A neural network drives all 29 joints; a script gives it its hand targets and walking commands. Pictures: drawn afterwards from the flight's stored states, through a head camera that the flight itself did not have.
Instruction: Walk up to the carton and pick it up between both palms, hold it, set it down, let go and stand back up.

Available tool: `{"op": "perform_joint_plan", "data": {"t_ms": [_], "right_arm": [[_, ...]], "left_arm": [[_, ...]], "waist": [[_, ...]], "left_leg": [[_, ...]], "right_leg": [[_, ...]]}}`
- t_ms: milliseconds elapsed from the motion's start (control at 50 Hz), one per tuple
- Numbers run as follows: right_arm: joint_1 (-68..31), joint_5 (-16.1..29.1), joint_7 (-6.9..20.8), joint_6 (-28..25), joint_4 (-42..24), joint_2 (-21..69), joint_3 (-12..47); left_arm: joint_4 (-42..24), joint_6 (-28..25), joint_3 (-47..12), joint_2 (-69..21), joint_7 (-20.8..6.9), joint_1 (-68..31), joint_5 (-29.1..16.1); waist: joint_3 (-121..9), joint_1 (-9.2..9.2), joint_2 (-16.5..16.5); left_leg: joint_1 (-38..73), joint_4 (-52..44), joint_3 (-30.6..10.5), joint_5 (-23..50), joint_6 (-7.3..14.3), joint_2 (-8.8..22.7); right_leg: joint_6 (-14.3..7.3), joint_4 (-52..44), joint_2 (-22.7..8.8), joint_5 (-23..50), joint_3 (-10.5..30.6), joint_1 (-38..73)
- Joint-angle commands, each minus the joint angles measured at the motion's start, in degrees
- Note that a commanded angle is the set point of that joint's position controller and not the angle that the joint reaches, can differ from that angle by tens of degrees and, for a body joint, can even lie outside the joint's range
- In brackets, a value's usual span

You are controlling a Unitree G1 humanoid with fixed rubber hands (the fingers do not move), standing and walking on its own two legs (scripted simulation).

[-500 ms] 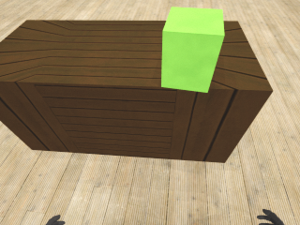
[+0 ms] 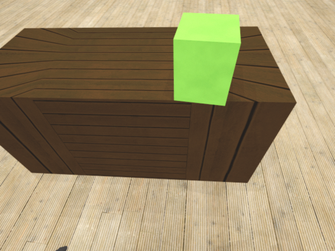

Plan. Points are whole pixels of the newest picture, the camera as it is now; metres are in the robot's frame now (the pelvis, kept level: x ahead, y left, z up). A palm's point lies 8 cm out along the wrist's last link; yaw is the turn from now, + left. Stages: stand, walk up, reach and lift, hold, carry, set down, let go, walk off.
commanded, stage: walk up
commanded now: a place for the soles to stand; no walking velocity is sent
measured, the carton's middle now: (204, 60) +0.74 -0.13 +0.05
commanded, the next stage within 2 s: none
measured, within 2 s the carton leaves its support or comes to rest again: neither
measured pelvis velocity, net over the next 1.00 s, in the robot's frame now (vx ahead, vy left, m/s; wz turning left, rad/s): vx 0.32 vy -0.09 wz -0.03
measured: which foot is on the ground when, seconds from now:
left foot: down 0.00-0.28, up 0.30-0.76, down 0.78-1.00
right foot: down 0.00-0.00, up 0.02-0.24, down 0.26-0.78, up 0.80-1.00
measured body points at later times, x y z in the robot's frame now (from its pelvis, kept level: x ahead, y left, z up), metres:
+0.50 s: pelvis +0.13 -0.11 +0.00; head +0.14 -0.12 +0.45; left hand +0.18 +0.21 -0.10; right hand +0.20 -0.45 -0.11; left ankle +0.16 +0.04 -0.67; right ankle +0.17 -0.21 -0.74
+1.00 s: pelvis +0.32 -0.09 +0.00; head +0.35 -0.05 +0.45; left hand +0.43 +0.23 -0.12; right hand +0.38 -0.42 -0.07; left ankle +0.32 +0.02 -0.74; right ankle +0.34 -0.24 -0.67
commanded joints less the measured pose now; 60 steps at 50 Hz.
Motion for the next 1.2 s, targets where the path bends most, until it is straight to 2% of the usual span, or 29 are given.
{"op": "perform_joint_plan", "data": {"t_ms": [0,60,100,180,220,240,260,280,300,320,360,380,420,520,580,620,680,720,740,760,780,800,820,860,980,1040,1120,1160,1180], "right_arm": [[6.95,-1.08,-1.14,-2.58,-2.56,-19.99,-6.47],[6.05,-0.80,-1.69,-3.85,-4.30,-17.32,-5.92],[3.57,-0.94,-1.59,-4.43,-6.21,-15.74,-5.57],[0.83,-0.35,-1.22,-4.64,-8.90,-16.12,-5.28],[0.98,-0.04,-1.46,-4.35,-9.71,-14.95,-4.93],[1.02,0.08,-1.31,-4.20,-10.61,-13.93,-4.63],[3.06,0.03,-1.31,-3.88,-11.24,-10.98,-3.92],[5.17,-0.28,-1.58,-3.44,-13.20,-8.41,-2.18],[7.02,0.11,-1.67,-2.77,-12.45,-10.20,-2.99],[8.22,0.03,-1.96,-2.41,-10.45,-14.58,-3.68],[9.18,-0.10,-1.40,-2.13,-8.86,-15.55,-4.14],[12.34,0.66,-1.28,-2.03,-8.40,-14.25,-4.09],[13.85,0.30,-0.46,-1.69,-8.61,-11.51,-3.99],[6.67,-0.14,1.12,-1.84,-12.51,-11.14,-4.40],[0.32,-0.92,1.02,-2.59,-14.94,-11.16,-4.03],[3.26,-0.93,0.91,-2.78,-15.29,-10.69,-4.26],[1.75,-0.33,0.85,-3.58,-15.83,-10.02,-3.98],[7.29,0.18,0.50,-4.38,-14.78,-10.19,-4.09],[12.19,-0.32,-0.37,-5.07,-14.03,-11.44,-4.38],[16.47,-1.16,-1.19,-5.77,-13.70,-15.33,-5.87],[17.20,-1.26,-1.68,-6.04,-14.21,-17.98,-6.27],[16.28,-0.05,-1.57,-5.38,-15.16,-19.29,-6.32],[17.54,1.73,-1.63,-5.18,-14.64,-19.84,-6.83],[11.39,1.78,-2.01,-5.38,-16.10,-14.29,-5.19],[6.51,0.83,-2.56,-4.99,-17.52,-11.30,-3.46],[5.76,1.20,-2.43,-3.35,-18.13,-10.87,-3.20],[4.70,2.84,-2.53,-1.04,-19.64,-10.10,-2.68],[9.85,4.38,-3.15,0.14,-19.08,-6.76,-1.24],[11.60,4.35,-4.07,1.60,-17.03,-8.06,-1.86]], "left_arm": [[-8.62,0.65,3.91,12.52,-2.22,-8.07,0.78],[-9.78,0.24,4.32,11.48,-2.90,-5.62,0.39],[-9.89,-0.31,4.08,10.50,-3.93,-3.00,0.34],[-11.25,-0.10,5.20,10.20,-4.57,-2.64,0.23],[-8.33,-0.52,5.33,10.94,-4.13,5.21,-0.37],[-6.27,-0.44,7.45,13.06,-3.70,13.78,-1.03],[-3.59,-0.50,8.37,14.52,-3.01,21.60,-0.95],[-5.34,-0.67,8.64,18.18,-2.09,23.75,-0.05],[-7.92,-0.85,8.47,22.14,-2.20,16.43,0.48],[-11.23,-0.71,9.22,22.71,-2.14,8.14,0.20],[-12.74,-0.86,7.68,17.39,-1.93,4.31,-1.31],[-13.03,-1.23,7.47,14.55,-1.56,4.09,-1.40],[-11.79,-2.38,6.83,14.24,-1.57,5.32,-0.86],[-13.47,-3.20,6.61,14.77,-2.16,10.75,-0.65],[-12.97,-3.11,6.98,14.39,-2.08,14.38,-1.02],[-14.31,-3.19,6.91,15.74,-1.80,13.13,-0.70],[-14.59,-2.62,5.97,14.04,-1.67,14.69,-1.06],[-16.12,-2.16,5.85,13.93,-1.80,12.06,-0.57],[-16.73,-2.32,5.05,12.01,-1.48,10.91,-0.51],[-16.94,-2.32,3.85,8.96,-1.56,14.23,-1.22],[-16.96,-2.37,2.89,6.03,-1.24,14.96,-1.66],[-16.63,-1.47,4.15,11.37,-0.26,15.35,-1.18],[-16.85,-1.27,4.81,15.44,0.04,12.00,-0.82],[-15.78,-0.82,4.80,12.67,-0.44,14.08,-1.65],[-16.62,-0.04,3.71,6.40,-0.75,11.19,-2.44],[-15.98,-0.52,3.34,5.98,-0.31,7.63,-1.90],[-13.84,-0.65,4.90,11.12,0.94,11.61,-1.01],[-14.66,-0.39,6.27,17.16,1.43,12.39,-0.38],[-15.70,-0.15,5.87,16.97,1.46,6.78,-0.51]], "waist": [[6.43,-5.05,4.61],[6.72,-2.92,3.51],[3.43,-1.63,5.08],[3.29,-0.21,10.90],[1.04,2.78,5.82],[-6.70,7.52,-0.48],[-10.15,11.42,-12.30],[-8.32,11.05,-20.32],[-5.34,6.28,-19.76],[-1.42,3.55,-13.79],[3.73,0.50,-2.70],[1.57,-0.84,-2.57],[4.27,-1.48,-4.88],[5.24,2.00,-9.54],[5.58,4.76,-3.92],[4.37,3.10,-8.14],[3.99,4.00,-6.55],[1.10,0.74,-5.07],[-1.16,-2.26,-1.37],[-8.10,-4.11,11.56],[-6.78,-2.64,17.55],[-7.03,-3.48,11.14],[-4.90,-4.27,3.07],[-0.24,-0.05,-0.39],[5.10,1.36,9.14],[0.10,-0.39,11.26],[-7.52,2.11,2.98],[-9.44,2.32,-13.35],[-9.36,1.45,-12.45]], "left_leg": [[5.61,-18.01,-28.02,-29.37,12.52,21.07],[11.75,-15.42,-22.96,-9.76,11.93,19.73],[10.47,-13.10,-12.18,1.51,10.85,15.43],[-3.20,-8.54,-5.28,11.40,7.66,13.85],[-8.92,0.42,-0.61,15.87,5.08,10.50],[-8.71,14.62,1.03,20.37,4.13,7.67],[-17.94,27.26,3.07,8.87,2.76,3.64],[-26.56,38.58,-0.60,-14.95,2.21,-3.15],[-29.59,45.19,-4.55,-16.53,1.27,-3.69],[-26.73,45.69,-5.80,-15.21,1.72,0.14],[-25.51,42.13,-3.94,-7.39,0.51,4.84],[-20.74,38.28,-5.38,-3.19,0.83,5.55],[-18.05,36.04,-3.13,3.11,-0.10,4.61],[-22.04,21.81,0.86,3.81,-2.04,5.88],[-24.88,12.80,-0.02,3.22,-1.71,6.51],[-21.98,12.49,-0.24,4.96,-1.22,6.38],[-15.80,8.93,3.28,3.40,-0.77,4.48],[-8.01,1.37,4.51,5.69,-0.21,2.99],[-0.16,-2.34,3.30,8.80,0.29,2.45],[13.20,-6.75,-5.40,6.58,3.63,8.84],[20.35,-5.01,-24.28,14.68,7.23,20.46],[19.73,-6.67,-31.22,14.06,12.99,26.54],[14.23,-6.39,-30.93,21.44,14.89,27.97],[6.90,-5.85,-13.68,28.11,10.10,20.76],[-5.26,-4.05,2.23,49.17,7.97,11.07],[-0.62,1.48,1.49,41.89,7.30,9.48],[-6.58,16.49,0.82,19.37,2.63,6.95],[-13.40,30.71,-3.23,-17.27,-0.02,-2.18],[-10.72,35.46,-6.12,-20.65,-0.31,-1.33]], "right_leg": [[-1.66,20.11,0.38,-11.78,3.02,-26.17],[-1.00,23.11,-1.27,-6.67,9.57,-30.32],[0.26,16.32,-2.23,-7.56,4.79,-24.47],[-0.83,6.91,-2.02,0.30,3.20,-6.89],[-1.75,2.80,0.23,9.94,-1.41,6.02],[-2.19,2.51,1.05,10.60,-1.86,16.54],[-2.91,1.23,0.74,7.92,-1.08,26.57],[-4.04,-6.89,-8.72,-8.67,17.86,25.49],[-9.78,-19.39,-19.50,-25.58,42.04,15.58],[-12.27,-21.00,-20.79,-33.62,44.07,7.69],[-11.36,-17.10,-15.49,-23.04,30.33,3.59],[-8.71,-14.22,-10.81,-13.90,20.22,1.43],[-8.93,-16.97,-7.99,-10.83,15.31,-6.17],[-10.93,-18.50,-8.94,-12.10,13.78,-2.08],[-11.47,-15.08,-10.36,-5.97,15.87,5.09],[-12.28,-14.37,-11.23,-6.05,15.16,4.59],[-11.10,-11.26,-8.82,-2.25,11.98,0.71],[-9.49,-2.90,-7.56,8.50,9.92,2.18],[-6.79,8.30,-4.86,22.30,7.38,1.57],[-4.23,24.17,-0.45,16.98,3.51,-6.48],[-1.02,33.98,7.60,-12.81,4.79,-20.46],[-2.18,35.71,5.29,-17.27,5.79,-25.38],[-2.72,40.59,4.42,-15.74,8.48,-23.36],[-2.53,36.67,1.73,-9.10,10.45,-18.00],[-0.76,21.34,4.65,0.40,3.72,-11.27],[-0.71,9.14,3.81,9.65,-1.26,-7.41],[-2.36,-2.21,1.73,24.58,1.78,8.50],[-6.25,-4.53,-13.65,45.70,21.93,12.00],[-13.54,-3.74,-17.90,39.84,26.88,6.51]]}}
